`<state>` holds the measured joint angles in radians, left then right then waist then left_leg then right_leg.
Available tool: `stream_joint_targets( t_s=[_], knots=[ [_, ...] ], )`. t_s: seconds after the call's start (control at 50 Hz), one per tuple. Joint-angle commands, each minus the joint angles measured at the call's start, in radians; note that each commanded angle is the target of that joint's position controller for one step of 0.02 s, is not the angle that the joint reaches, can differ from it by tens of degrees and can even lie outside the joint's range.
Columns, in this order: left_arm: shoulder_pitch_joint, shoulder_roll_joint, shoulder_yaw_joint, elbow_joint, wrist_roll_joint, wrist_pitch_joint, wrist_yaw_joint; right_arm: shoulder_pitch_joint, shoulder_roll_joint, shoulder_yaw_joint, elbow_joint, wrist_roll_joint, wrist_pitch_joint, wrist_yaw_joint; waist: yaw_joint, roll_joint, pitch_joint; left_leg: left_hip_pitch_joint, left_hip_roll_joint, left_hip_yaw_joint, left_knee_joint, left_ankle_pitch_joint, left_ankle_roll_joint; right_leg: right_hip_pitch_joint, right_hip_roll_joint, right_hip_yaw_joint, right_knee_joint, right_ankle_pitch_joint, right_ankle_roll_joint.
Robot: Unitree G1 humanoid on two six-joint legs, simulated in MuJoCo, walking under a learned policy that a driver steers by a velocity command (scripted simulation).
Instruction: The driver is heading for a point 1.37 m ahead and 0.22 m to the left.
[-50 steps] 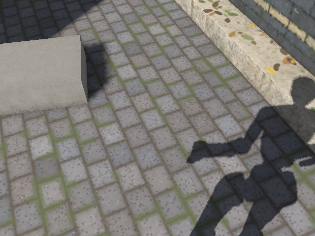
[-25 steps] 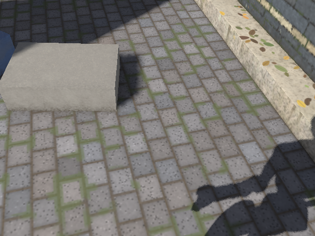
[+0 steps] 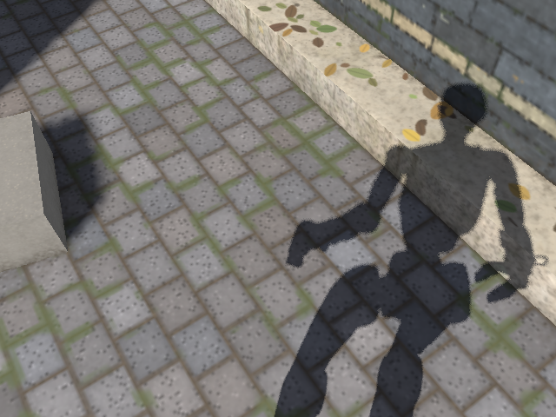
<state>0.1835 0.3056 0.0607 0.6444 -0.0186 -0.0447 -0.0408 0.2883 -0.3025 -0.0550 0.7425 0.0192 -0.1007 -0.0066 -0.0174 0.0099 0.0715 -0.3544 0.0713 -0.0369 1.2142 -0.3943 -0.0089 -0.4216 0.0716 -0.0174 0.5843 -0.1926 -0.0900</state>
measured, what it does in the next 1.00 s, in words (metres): walks ahead, turning left: left foot, then right foot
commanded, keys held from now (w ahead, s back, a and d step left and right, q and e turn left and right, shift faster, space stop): w+e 0.04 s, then w+q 0.84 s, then w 0.12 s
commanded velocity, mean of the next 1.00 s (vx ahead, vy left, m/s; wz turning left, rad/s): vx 0.49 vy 0.00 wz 0.27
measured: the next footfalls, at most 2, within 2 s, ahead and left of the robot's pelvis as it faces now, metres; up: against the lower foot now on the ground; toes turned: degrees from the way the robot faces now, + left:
left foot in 0.42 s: +0.44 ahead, +0.13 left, +0.00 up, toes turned +3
right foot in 0.90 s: +0.74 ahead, -0.03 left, +0.00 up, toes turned +23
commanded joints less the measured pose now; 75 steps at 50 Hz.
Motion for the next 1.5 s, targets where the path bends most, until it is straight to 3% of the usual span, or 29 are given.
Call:
stream_joint_targets(
  t_s=[0.02,0.08,0.18,0.32,0.38,0.42,0.44,0.46,0.48,0.5,0.54,0.62,0.72,0.8,0.88,0.9,0.92,0.94,0.98,1.02,1.16,1.26,1.32,1.38,1.4,1.42,1.44,1.46,1.5],
  knots=[
    [0.038,0.125,0.033,-0.067,0.022,-0.02,0.012,-0.018,-0.128,-0.032,-0.102,-0.021,-0.025,-0.005,0.007,-0.071,-0.115,-0.285,0.065,-0.059,-0.029,0.126,0.012,0.278,-0.246,0.413,-0.356,0.011,-0.186],
    [0.035,0.114,0.026,-0.041,0.016,-0.035,0.024,0.018,-0.097,-0.023,-0.071,-0.032,0.006,-0.001,-0.015,-0.065,-0.105,-0.26,0.065,-0.02,-0.119,0.205,-0.033,0.2,-0.228,0.291,-0.393,0.188,-0.196],
    [0.092,0.12,0.017,0.018,0.017,-0.041,0.037,-0.152,-0.054,0.0,-0.096,-0.018,0.002,0.011,0.06,-0.076,-0.045,-0.279,0.052,0.013,-0.457,0.526,-0.039,0.221,-0.185,0.134,-0.415,0.231,-0.126],
    [0.17,0.154,0.026,0.099,0.015,-0.027,0.039,-0.295,-0.052,0.009,-0.153,0.003,-0.012,0.062,0.118,-0.047,0.021,-0.368,-0.003,0.018,-0.668,0.489,0.04,0.478,-0.298,0.101,-0.387,0.286,-0.108],
    [0.146,0.176,0.033,0.1,0.015,-0.009,0.051,-0.224,-0.078,-0.004,-0.154,-0.003,-0.008,0.075,0.063,-0.08,-0.049,-0.255,-0.071,0.066,-0.676,0.336,0.092,0.555,-0.303,0.053,-0.246,0.701,-0.072],
    [0.115,0.18,0.03,0.084,0.02,0.008,0.064,-0.002,-0.151,-0.045,-0.11,-0.007,0.0,0.062,-0.064,-0.077,-0.197,0.063,-0.141,0.107,-0.704,0.339,0.147,0.496,-0.247,-0.014,0.08,0.96,-0.026],
    [0.136,0.143,0.012,0.058,0.042,0.003,0.073,0.148,-0.223,-0.064,-0.094,-0.007,0.009,0.049,-0.113,0.029,-0.324,0.377,0.022,-0.129,-0.683,0.407,0.213,0.269,-0.206,-0.044,0.386,0.667,0.012],
    [0.272,0.028,-0.024,0.037,0.05,-0.022,0.052,0.164,-0.276,-0.075,-0.09,0.001,0.004,0.053,-0.015,0.284,-0.427,0.725,0.246,-0.674,-0.768,0.199,0.41,-0.168,0.021,0.017,0.732,-0.269,0.086],
    [0.181,0.115,-0.014,0.039,0.023,-0.053,0.036,0.192,-0.165,-0.051,-0.092,0.009,0.008,0.048,-0.09,0.174,-0.445,0.772,0.238,-0.757,-0.867,0.078,0.385,-0.289,-0.006,0.154,0.816,-0.339,0.079],
    [0.074,0.149,-0.006,-0.003,-0.012,-0.075,0.024,0.136,-0.146,-0.045,-0.103,0.001,0.012,0.039,-0.099,0.119,-0.302,0.669,0.215,-0.615,-0.891,0.109,0.341,-0.358,-0.06,0.156,0.8,-0.256,0.067],
    [-0.008,0.133,-0.008,-0.029,0.02,-0.094,0.028,0.034,-0.134,-0.039,-0.129,-0.007,0.02,0.033,-0.041,-0.048,-0.149,0.406,0.149,-0.457,-0.924,0.327,0.312,-0.313,-0.122,0.128,0.645,-0.159,0.071],
    [0.054,0.101,-0.012,-0.024,0.039,-0.061,0.035,-0.019,-0.125,-0.032,-0.136,-0.007,0.021,0.018,0.037,0.023,-0.101,0.186,0.087,-0.327,-0.985,0.513,0.323,-0.204,-0.154,0.096,0.462,-0.133,0.137],
    [-0.122,0.051,-0.034,-0.062,0.036,-0.058,0.036,0.026,-0.171,-0.047,-0.102,0.004,0.04,-0.006,-0.028,0.055,-0.07,0.039,-0.011,-0.216,-0.974,0.411,0.242,-0.071,-0.089,0.058,0.081,0.21,0.179],
    [-0.183,0.09,-0.015,-0.078,0.015,-0.071,0.027,0.078,-0.165,-0.048,-0.075,0.013,0.055,-0.011,-0.047,0.082,-0.083,0.125,0.024,-0.32,-0.899,0.28,0.204,-0.017,-0.063,0.104,-0.06,0.247,0.159],
    [-0.028,0.143,0.024,-0.044,0.016,-0.085,0.032,0.05,-0.122,-0.038,-0.084,0.002,0.063,-0.008,0.05,0.11,-0.133,0.153,0.003,-0.368,-0.706,0.301,0.143,0.206,-0.087,0.101,-0.137,0.129,0.075],
    [0.108,0.188,0.039,-0.032,0.034,-0.089,0.039,0.054,-0.057,-0.014,-0.097,-0.012,0.059,-0.003,0.107,0.025,-0.255,0.076,-0.05,-0.288,-0.462,0.223,0.108,0.42,-0.23,0.225,-0.128,0.069,0.012],
    [0.2,0.278,0.061,0.002,0.048,-0.076,0.038,0.203,0.015,0.009,-0.115,0.005,0.047,-0.002,0.054,-0.274,-0.376,-0.246,-0.193,-0.142,-0.125,-0.139,0.037,0.733,-0.447,0.672,-0.207,-0.121,-0.158],
    [0.225,0.216,0.055,0.02,0.021,-0.071,0.026,0.228,-0.066,-0.002,-0.09,0.023,0.042,-0.004,0.069,-0.285,-0.347,-0.402,-0.132,-0.153,0.041,-0.184,0.021,0.727,-0.494,0.885,-0.286,-0.379,-0.19],
    [0.135,0.119,0.027,0.008,0.024,-0.063,0.028,0.043,-0.137,-0.021,-0.105,0.007,0.047,-0.008,0.091,-0.09,-0.138,-0.414,-0.064,-0.122,0.073,-0.018,0.015,0.508,-0.392,0.591,-0.305,-0.262,-0.116],
    [0.092,0.085,0.012,0.021,0.036,-0.061,0.029,-0.023,-0.109,-0.021,-0.128,-0.008,0.041,-0.002,0.058,-0.092,-0.064,-0.36,-0.019,-0.107,-0.028,0.059,0.019,0.362,-0.315,0.417,-0.338,-0.035,-0.104],
    [0.127,0.139,0.024,0.084,0.008,-0.061,0.03,-0.132,-0.021,0.015,-0.152,-0.018,0.032,0.018,0.064,-0.094,-0.049,-0.291,0.016,-0.018,-0.409,0.237,-0.001,0.303,-0.283,0.221,-0.428,0.177,-0.134],
    [0.211,0.159,0.022,0.138,-0.006,-0.043,0.029,-0.283,-0.026,0.019,-0.187,-0.002,0.017,0.036,0.114,-0.088,-0.022,-0.194,-0.023,0.018,-0.62,0.389,0.0,0.315,-0.278,0.165,-0.411,0.209,-0.107],
    [0.238,0.175,0.025,0.161,-0.011,-0.024,0.034,-0.309,-0.051,0.008,-0.208,0.001,0.003,0.047,0.091,-0.095,-0.011,-0.146,-0.044,0.01,-0.702,0.333,0.026,0.369,-0.31,0.212,-0.359,0.243,-0.088],
    [0.21,0.167,0.019,0.156,-0.006,-0.018,0.039,-0.072,-0.137,-0.038,-0.143,-0.013,-0.002,0.03,-0.052,-0.07,-0.156,0.261,-0.047,0.016,-0.773,0.339,0.086,0.283,-0.231,0.154,-0.078,0.434,-0.025],
    [0.191,0.096,-0.008,0.117,0.02,-0.025,0.039,0.111,-0.215,-0.06,-0.123,-0.033,0.003,0.015,-0.128,0.044,-0.318,0.552,0.163,-0.193,-0.735,0.348,0.157,0.085,-0.16,0.107,0.234,0.179,0.02],
    [0.32,0.006,-0.032,0.104,0.002,-0.039,0.042,0.138,-0.254,-0.066,-0.11,-0.039,0.018,0.018,-0.068,0.294,-0.428,0.759,0.364,-0.579,-0.83,0.142,0.284,-0.23,-0.039,0.067,0.529,-0.381,0.07],
    [0.271,0.114,-0.005,0.117,-0.021,-0.042,0.043,0.129,-0.16,-0.046,-0.107,-0.026,0.021,0.019,-0.097,0.188,-0.347,0.68,0.334,-0.603,-0.886,0.015,0.27,-0.322,-0.085,0.147,0.646,-0.375,0.076],
    [0.198,0.143,0.009,0.098,-0.032,-0.041,0.041,0.078,-0.119,-0.033,-0.102,-0.016,0.02,0.018,-0.086,0.149,-0.223,0.576,0.3,-0.452,-0.904,0.046,0.238,-0.363,-0.122,0.136,0.662,-0.287,0.075],
    [0.144,0.119,0.012,0.09,-0.012,-0.029,0.044,-0.028,-0.07,-0.019,-0.098,-0.026,0.012,0.024,-0.032,0.098,-0.115,0.377,0.224,-0.277,-0.969,0.203,0.214,-0.306,-0.176,0.116,0.603,-0.161,0.088]
  ],
)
